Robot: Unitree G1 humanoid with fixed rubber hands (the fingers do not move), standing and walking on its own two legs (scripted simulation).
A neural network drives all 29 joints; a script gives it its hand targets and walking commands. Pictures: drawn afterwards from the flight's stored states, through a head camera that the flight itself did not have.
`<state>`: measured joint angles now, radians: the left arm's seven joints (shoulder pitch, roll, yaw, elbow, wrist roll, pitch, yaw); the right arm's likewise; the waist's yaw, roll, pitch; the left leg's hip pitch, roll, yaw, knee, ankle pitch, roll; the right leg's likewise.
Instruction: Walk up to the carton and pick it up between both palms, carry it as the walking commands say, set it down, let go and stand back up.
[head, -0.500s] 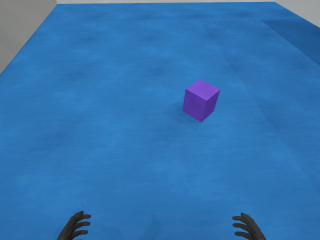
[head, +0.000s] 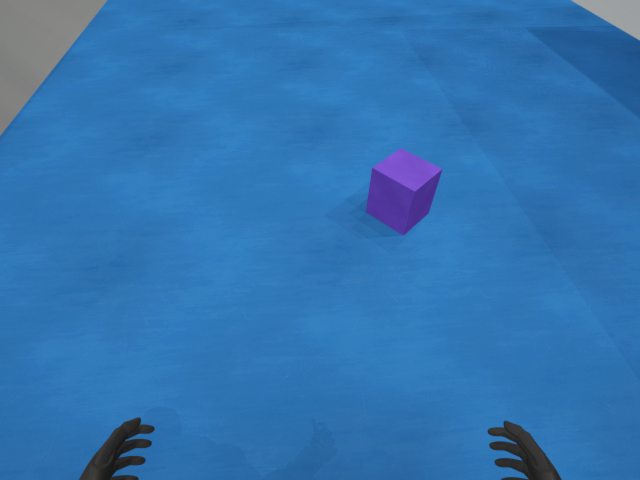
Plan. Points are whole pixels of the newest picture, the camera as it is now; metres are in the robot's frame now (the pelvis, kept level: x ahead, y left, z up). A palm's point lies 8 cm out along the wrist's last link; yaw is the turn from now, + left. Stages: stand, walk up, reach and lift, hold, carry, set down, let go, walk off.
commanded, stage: stand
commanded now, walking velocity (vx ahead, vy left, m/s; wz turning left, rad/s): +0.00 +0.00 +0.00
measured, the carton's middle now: (402, 191) +1.35 -0.35 -0.62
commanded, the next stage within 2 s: walk up in 0.92 s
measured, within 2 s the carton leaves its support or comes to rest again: neither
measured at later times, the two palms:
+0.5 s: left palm out of the picture +0.15 +0.27 -0.07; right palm out of the picture +0.15 -0.27 -0.07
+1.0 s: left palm out of the picture +0.15 +0.28 -0.07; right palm out of the picture +0.15 -0.27 -0.07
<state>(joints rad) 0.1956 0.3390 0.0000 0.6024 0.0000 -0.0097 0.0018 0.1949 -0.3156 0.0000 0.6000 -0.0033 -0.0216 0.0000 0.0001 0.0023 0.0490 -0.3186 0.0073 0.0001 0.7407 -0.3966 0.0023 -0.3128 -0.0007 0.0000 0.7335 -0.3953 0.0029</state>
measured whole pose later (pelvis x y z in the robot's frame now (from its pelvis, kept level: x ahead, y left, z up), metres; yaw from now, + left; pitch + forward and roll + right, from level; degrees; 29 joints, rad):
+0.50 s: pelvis +0.00 +0.00 +0.00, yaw +0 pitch -1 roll +0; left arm 0.20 0.34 0.00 0.60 0.00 -0.01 0.00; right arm 0.19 -0.32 0.00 0.60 0.00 -0.02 0.00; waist 0.00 0.00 0.05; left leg -0.32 0.01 0.00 0.74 -0.40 0.00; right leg -0.31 0.00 0.00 0.73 -0.40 0.00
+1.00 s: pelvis +0.00 +0.00 +0.00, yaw +0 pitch -2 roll +0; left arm 0.20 0.35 0.00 0.62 0.00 -0.01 0.00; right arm 0.19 -0.33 0.00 0.60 0.00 -0.03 0.00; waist 0.00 0.00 0.04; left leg -0.32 0.01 0.00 0.74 -0.40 0.00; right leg -0.31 0.00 0.00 0.73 -0.39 0.00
